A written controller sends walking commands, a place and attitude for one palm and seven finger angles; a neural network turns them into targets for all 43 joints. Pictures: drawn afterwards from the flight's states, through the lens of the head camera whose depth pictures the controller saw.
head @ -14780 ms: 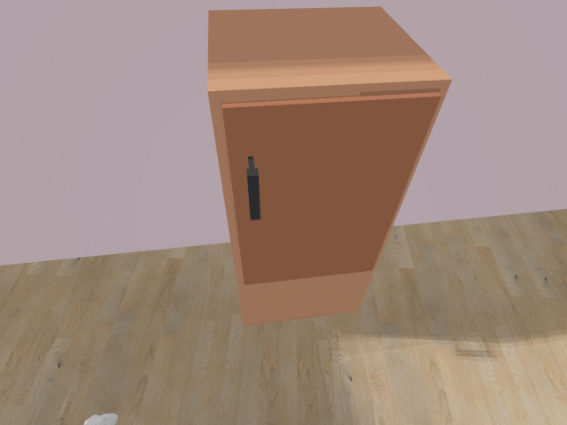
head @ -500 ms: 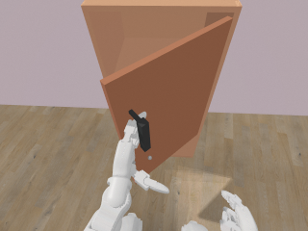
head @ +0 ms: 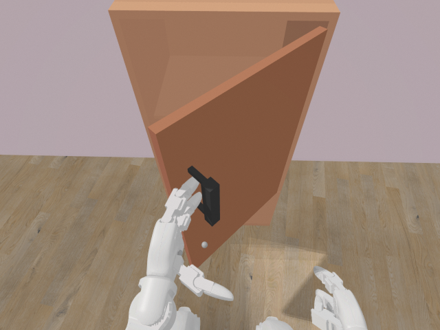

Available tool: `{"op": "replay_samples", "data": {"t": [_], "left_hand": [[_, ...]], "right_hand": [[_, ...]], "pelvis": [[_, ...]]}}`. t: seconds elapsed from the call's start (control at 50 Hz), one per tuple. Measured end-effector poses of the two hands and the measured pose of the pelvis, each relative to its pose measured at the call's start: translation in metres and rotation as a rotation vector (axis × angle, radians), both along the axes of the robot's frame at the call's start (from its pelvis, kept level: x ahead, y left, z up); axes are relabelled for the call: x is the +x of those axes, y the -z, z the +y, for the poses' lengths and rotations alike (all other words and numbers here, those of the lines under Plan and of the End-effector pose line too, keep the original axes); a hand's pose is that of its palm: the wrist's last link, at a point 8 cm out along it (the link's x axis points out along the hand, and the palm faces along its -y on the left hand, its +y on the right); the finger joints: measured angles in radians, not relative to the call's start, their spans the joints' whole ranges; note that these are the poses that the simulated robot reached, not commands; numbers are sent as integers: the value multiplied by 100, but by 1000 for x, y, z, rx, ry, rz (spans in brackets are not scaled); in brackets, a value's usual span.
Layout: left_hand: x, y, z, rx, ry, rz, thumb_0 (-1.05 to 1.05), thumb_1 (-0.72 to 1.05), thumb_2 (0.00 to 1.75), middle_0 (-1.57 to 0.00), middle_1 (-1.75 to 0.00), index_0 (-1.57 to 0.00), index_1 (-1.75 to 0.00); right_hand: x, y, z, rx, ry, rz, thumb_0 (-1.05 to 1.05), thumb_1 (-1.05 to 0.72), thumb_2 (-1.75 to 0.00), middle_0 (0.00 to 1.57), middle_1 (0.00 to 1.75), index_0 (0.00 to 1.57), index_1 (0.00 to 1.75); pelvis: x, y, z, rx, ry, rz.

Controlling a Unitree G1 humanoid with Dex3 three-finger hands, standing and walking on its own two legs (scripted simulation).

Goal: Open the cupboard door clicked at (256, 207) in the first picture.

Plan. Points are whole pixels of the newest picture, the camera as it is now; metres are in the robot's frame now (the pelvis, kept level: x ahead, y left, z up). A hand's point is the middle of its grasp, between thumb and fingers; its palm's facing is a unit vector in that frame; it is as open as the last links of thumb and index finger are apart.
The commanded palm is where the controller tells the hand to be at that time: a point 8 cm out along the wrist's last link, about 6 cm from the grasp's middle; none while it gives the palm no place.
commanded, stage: slide the hand sideways off the handle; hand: left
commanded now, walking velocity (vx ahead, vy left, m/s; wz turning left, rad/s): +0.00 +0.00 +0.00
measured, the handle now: (203, 196) +0.34 +0.05 +0.06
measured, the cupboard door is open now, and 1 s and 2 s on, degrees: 46 45 45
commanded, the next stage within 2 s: draw the hand back to the body in 0.54 s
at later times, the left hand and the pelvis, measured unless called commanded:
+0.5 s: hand (166, 267) +0.21 +0.10 +0.06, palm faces +0.04 -1.00 -0.02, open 16.0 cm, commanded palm +0.18 +0.16 +0.06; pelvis +0.02 -0.02 -0.01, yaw +1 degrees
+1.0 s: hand (117, 273) +0.19 +0.15 +0.11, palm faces +0.02 -1.00 -0.03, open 16.3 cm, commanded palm +0.16 +0.21 +0.12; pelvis +0.01 +0.00 +0.01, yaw +1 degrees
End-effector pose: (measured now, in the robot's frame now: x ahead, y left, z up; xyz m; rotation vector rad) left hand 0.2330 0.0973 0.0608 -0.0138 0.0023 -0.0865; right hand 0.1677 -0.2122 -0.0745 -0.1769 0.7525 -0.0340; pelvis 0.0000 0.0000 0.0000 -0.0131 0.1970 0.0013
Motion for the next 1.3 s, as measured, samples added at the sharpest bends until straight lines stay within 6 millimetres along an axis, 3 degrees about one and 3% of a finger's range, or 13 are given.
{"op": "replay_samples", "data": {"t": [0.2, 0.4, 0.58, 0.72, 0.9, 1.06, 1.16, 1.3], "left_hand": [[-16, 3, 14, 5, -41, 12, -1, -50, 30, -20, -33, -21, -33], [-28, 3, 31, 36, -42, 40, -1, -50, 30, -21, -33, -23, -34], [-56, 4, 69, 43, -153, 48, -1, -50, 30, -17, -31, -19, -32], [-57, 3, 62, 11, -28, -18, -1, -50, 30, -15, -30, -16, -31], [-58, -39, 97, 53, -115, -38, -1, -50, 30, -15, -30, -15, -30], [-65, -50, 111, 52, -73, -7, -1, -50, 30, -15, -30, -15, -30], [-65, -66, 130, 70, -93, -44, -1, -47, 31, -15, -30, -15, -30], [-70, -95, 153, 274, -264, 10, -1, -32, 38, -16, -30, -16, -30]], "right_hand": [[23, -2, -9, -12, -17, -36, 1, -90, -90, 20, 30, 20, 30], [26, 5, -25, -14, 14, -26, 1, -90, -90, 20, 30, 20, 30], [24, 9, -38, -41, 32, -27, 1, -90, -90, 20, 30, 20, 30], [22, 12, -38, -73, 31, -72, 1, -90, -90, 20, 30, 20, 30], [9, -9, -14, -9, 83, -98, 2, -90, -90, 20, 30, 20, 30], [7, -33, -1, -36, 50, -146, 2, -90, -90, 20, 30, 20, 30], [11, -44, 4, -44, 46, -173, 2, -90, -90, 20, 30, 20, 30], [19, -57, 18, -47, 51, -172, 2, -90, -90, 20, 30, 20, 30]], "pelvis": [[11, 4, -9, 4, -6, 24], [18, 7, -20, 7, -8, 39], [17, 11, -25, 5, -23, 45], [5, 21, -19, -11, -28, 47], [4, 2, -7, -17, -15, -17], [5, -12, 5, -29, -22, -60], [6, -17, 11, -35, -21, -82], [15, -34, 20, -28, -12, -119]]}}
